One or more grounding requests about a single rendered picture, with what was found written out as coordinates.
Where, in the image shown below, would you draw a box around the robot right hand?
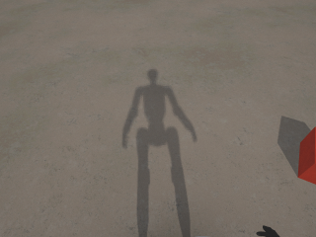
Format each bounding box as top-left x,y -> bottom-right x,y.
256,225 -> 279,237

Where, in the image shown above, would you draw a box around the carton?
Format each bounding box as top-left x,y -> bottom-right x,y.
297,126 -> 316,185

